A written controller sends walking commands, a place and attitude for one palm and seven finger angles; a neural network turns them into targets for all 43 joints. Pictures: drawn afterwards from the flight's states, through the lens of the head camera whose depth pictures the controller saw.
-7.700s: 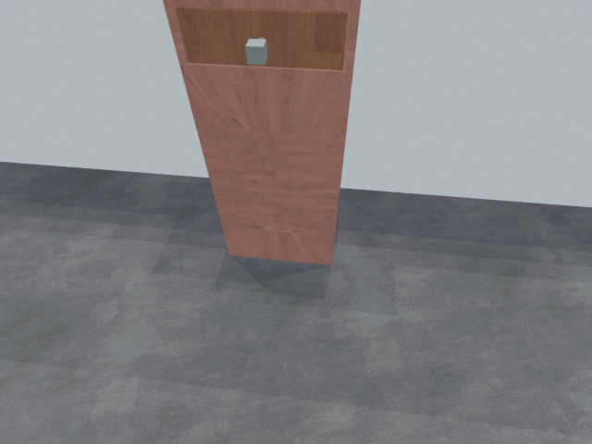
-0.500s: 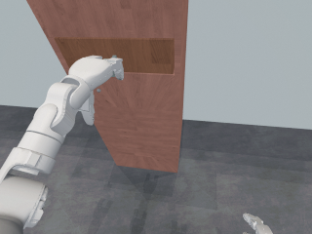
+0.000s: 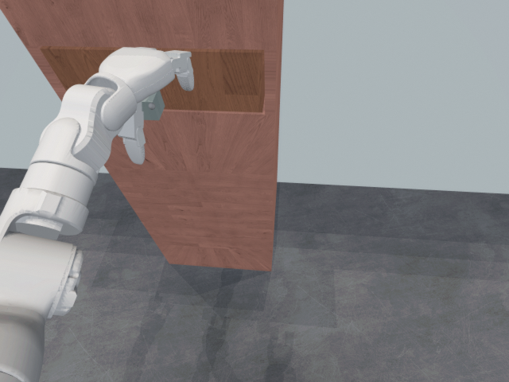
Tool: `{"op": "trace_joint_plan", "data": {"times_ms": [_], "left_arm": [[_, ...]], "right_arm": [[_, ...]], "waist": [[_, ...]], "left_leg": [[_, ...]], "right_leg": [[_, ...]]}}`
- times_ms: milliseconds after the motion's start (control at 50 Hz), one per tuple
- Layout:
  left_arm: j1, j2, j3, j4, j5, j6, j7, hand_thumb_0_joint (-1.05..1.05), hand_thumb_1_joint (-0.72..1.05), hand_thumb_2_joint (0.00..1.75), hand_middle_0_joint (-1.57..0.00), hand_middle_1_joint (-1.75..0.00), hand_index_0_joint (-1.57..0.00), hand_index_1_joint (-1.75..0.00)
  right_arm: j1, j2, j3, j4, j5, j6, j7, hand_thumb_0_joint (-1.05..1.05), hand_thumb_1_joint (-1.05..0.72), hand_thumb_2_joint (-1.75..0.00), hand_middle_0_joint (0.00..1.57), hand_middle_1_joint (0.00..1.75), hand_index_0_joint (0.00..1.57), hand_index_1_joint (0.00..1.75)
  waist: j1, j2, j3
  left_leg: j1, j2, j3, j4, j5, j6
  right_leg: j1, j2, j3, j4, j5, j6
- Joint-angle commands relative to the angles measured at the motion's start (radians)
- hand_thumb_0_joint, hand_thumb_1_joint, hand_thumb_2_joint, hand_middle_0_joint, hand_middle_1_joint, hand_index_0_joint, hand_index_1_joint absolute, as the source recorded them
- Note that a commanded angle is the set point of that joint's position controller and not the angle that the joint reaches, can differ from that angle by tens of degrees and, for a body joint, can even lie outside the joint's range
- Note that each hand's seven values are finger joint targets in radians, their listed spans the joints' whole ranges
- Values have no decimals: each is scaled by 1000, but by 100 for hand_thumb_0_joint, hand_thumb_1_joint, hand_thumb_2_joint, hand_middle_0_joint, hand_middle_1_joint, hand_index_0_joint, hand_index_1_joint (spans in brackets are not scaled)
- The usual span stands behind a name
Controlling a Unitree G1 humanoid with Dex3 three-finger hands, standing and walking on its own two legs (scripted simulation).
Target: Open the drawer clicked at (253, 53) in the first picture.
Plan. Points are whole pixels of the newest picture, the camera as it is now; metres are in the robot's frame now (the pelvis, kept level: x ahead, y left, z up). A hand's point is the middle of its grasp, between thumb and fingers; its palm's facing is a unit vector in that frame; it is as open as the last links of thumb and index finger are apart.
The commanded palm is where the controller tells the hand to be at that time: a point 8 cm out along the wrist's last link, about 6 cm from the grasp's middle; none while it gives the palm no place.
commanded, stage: move the hooked fingers above the handle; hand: left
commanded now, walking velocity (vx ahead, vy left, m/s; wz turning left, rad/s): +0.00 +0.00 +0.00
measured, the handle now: (151, 96) +0.56 +0.19 +0.13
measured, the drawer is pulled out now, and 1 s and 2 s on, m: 0.00 0.00 0.00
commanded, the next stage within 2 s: none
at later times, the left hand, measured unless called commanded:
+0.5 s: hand (153, 95) +0.50 +0.16 +0.18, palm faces -0.03 -0.03 -1.00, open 13.7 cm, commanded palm +0.50 +0.22 +0.25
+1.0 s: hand (160, 72) +0.52 +0.15 +0.20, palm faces +0.04 -0.09 -1.00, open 13.8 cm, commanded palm +0.51 +0.21 +0.25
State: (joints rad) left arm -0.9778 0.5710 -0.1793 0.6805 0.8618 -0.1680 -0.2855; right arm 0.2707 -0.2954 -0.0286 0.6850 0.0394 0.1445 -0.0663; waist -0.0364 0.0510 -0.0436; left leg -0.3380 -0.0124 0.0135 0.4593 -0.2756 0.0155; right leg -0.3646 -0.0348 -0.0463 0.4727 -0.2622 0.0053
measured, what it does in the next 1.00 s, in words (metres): stands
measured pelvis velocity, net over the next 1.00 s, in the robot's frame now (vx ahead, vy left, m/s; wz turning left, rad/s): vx -0.01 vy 0.00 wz -0.03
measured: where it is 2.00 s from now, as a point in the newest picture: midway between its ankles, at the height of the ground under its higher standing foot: outside the picture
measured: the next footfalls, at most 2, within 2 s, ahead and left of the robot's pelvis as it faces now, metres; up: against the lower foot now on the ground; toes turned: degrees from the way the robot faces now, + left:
none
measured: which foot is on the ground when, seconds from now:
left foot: down 0.00-1.00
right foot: down 0.00-1.00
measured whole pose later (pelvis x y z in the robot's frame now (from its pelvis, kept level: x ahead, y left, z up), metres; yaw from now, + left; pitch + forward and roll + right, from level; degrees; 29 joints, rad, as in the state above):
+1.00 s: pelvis -0.01 +0.00 -0.01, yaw -2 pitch +13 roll +0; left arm -1.17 0.59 -0.09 0.92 0.93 -0.22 -0.12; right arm 0.30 -0.29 -0.02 0.69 0.03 0.13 -0.05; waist -0.10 0.04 -0.08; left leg -0.47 0.00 0.03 0.54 -0.30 0.02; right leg -0.49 -0.02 -0.03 0.51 -0.26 0.01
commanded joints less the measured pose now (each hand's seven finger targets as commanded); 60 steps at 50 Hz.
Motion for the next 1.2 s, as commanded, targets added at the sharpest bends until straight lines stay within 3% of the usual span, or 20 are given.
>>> {"op": "trace_joint_plan", "data": {"times_ms": [0, 60, 140, 180, 280, 320, 380, 480, 560, 600, 640, 680, 780, 840, 900, 920, 980, 1040, 1080, 1180], "left_arm": [[-611, 394, 302, -35, 5, -24, 197, 0, -50, 30, -30, -120, -30, -120], [-564, 363, 239, 157, 86, 91, 279, 0, -50, 30, -30, -120, -30, -120], [-568, 419, 212, 292, 207, 214, 260, 0, -50, 30, -30, -120, -30, -120], [-591, 326, 141, 250, 196, 201, 195, 0, -50, 30, -30, -120, -30, -120], [-625, 201, 61, -12, 94, 57, 59, 0, -50, 30, -30, -120, -30, -120], [-634, 293, 149, -89, 64, -16, 59, 0, -50, 30, -30, -120, -30, -120], [-730, 338, 197, -139, 27, -84, 109, 0, -50, 30, -30, -120, -30, -120], [-698, 526, 359, 36, 93, -26, 295, 0, -50, 30, -30, -120, -30, -120], [-671, 448, 249, 256, 169, 146, 336, 0, -50, 30, -30, -120, -30, -120], [-638, 448, 228, 320, 196, 199, 292, 0, -50, 30, -30, -120, -30, -120], [-621, 323, 116, 343, 197, 221, 213, 0, -50, 30, -30, -120, -30, -120], [-669, 114, -44, 246, 159, 180, 117, 0, -50, 30, -30, -120, -30, -120], [-780, 79, -37, -37, 32, -1, 18, 0, -50, 30, -30, -120, -30, -120], [-832, 229, 116, -113, -12, -102, 64, 0, -50, 30, -30, -120, -30, -120], [-788, 327, 209, 40, 32, -61, 186, 0, -50, 30, -30, -120, -30, -120], [-713, 417, 291, 136, 59, -27, 230, 0, -50, 30, -30, -120, -30, -120], [-663, 448, 280, 230, 135, 82, 318, 0, -50, 30, -30, -120, -30, -120], [-676, 472, 246, 291, 225, 189, 336, 0, -50, 30, -30, -120, -30, -120], [-654, 506, 261, 319, 229, 232, 334, 0, -50, 30, -30, -120, -30, -120], [-658, 523, 222, 366, 212, 265, 257, 0, -50, 30, -30, -120, -30, -120]], "right_arm": [[84, -104, -32, -66, -9, -32, 8, 0, -90, -90, 20, 30, 20, 30], [73, -117, -20, -56, -6, -13, 27, 0, -90, -90, 20, 30, 20, 30], [75, -141, -24, -74, -8, 18, 31, 0, -90, -90, 20, 30, 20, 30], [88, -139, -38, -88, -2, 21, 24, 0, -90, -90, 20, 30, 20, 30], [76, -128, -60, -109, 0, 29, 3, 0, -90, -90, 20, 30, 20, 30], [90, -126, -66, -99, -4, 24, -7, 0, -90, -90, 20, 30, 20, 30], [111, -119, -63, -79, -6, 6, -11, 0, -90, -90, 20, 30, 20, 30], [117, -116, -39, -67, -14, -8, 7, 0, -90, -90, 20, 30, 20, 30], [103, -129, -29, -55, -12, -4, 28, 0, -90, -90, 20, 30, 20, 30], [109, -142, -32, -63, -6, 4, 24, 0, -90, -90, 20, 30, 20, 30], [112, -148, -38, -70, 7, 10, 14, 0, -90, -90, 20, 30, 20, 30], [110, -143, -53, -72, 14, 8, 11, 0, -90, -90, 20, 30, 20, 30], [96, -132, -57, -54, 8, -17, -5, 0, -90, -90, 20, 30, 20, 30], [133, -125, -63, -44, -6, -34, -8, 0, -90, -90, 20, 30, 20, 30], [152, -115, -48, -33, -14, -34, 7, 0, -90, -90, 20, 30, 20, 30], [152, -122, -38, -35, -15, -30, 13, 0, -90, -90, 20, 30, 20, 30], [109, -121, -18, -63, -14, -13, 21, 0, -90, -90, 20, 30, 20, 30], [108, -131, -14, -69, -12, 6, 26, 0, -90, -90, 20, 30, 20, 30], [81, -137, -12, -78, -5, 19, 14, 0, -90, -90, 20, 30, 20, 30], [21, -143, 2, -108, 22, 24, -33, 0, -90, -90, 20, 30, 20, 30]], "waist": [[-4, -32, -413], [-5, -45, -351], [-6, -77, -492], [-38, -109, -538], [-75, -58, -485], [-62, 0, -474], [-62, 52, -417], [-14, 40, -442], [-27, 8, -429], [-31, -49, -503], [-68, -105, -479], [-125, -121, -445], [-131, 32, -425], [-102, 97, -463], [-70, 61, -403], [-46, 25, -369], [-11, -29, -430], [-12, -45, -486], [-9, -135, -513], [-31, -215, -414]], "left_leg": [[120, -15, -8, 35, 572, 0], [15, -6, 24, 21, 487, -9], [-7, -3, 52, 33, 457, 6], [46, 0, 44, 43, 495, 23], [175, -5, 21, 46, 495, 44], [211, -5, 9, 46, 480, 42], [206, -6, 0, 44, 467, 27], [46, -10, 5, 38, 441, 6], [-6, 8, 29, 26, 383, -5], [8, 8, 40, 35, 402, 9], [31, 9, 39, 35, 380, 23], [126, 10, 25, 41, 395, 35], [281, -5, -26, 60, 468, 40], [300, -8, -36, 78, 508, 16], [161, -7, -29, 73, 503, -3], [69, -6, -20, 64, 462, -4], [-45, -7, 21, 57, 439, -5], [-59, 7, 38, 62, 460, -5], [-74, 3, 56, 59, 427, 7], [-120, -1, 72, 11, 206, 26]], "right_leg": [[150, 56, 10, 18, 447, -43], [128, 55, 10, 20, 413, -42], [227, 47, 34, 33, 468, -35], [237, 46, 35, 28, 513, -30], [140, 50, 46, -18, 457, -23], [110, 57, 48, -21, 409, -28], [50, 66, 33, -21, 342, -40], [129, 65, 26, 19, 345, -46], [122, 57, 21, 23, 330, -36], [175, 53, 33, 24, 389, -30], [142, 51, 29, 7, 389, -22], [71, 54, 29, -30, 371, -18], [-47, 62, 32, -39, 313, -28], [-50, 70, 26, -7, 303, -40], [-28, 76, 12, 14, 305, -45], [5, 74, 10, 25, 307, -47], [133, 59, 21, 46, 370, -41], [164, 54, 25, 57, 425, -34], [233, 49, 38, 47, 445, -26], [241, 24, 61, -13, 302, -6]]}}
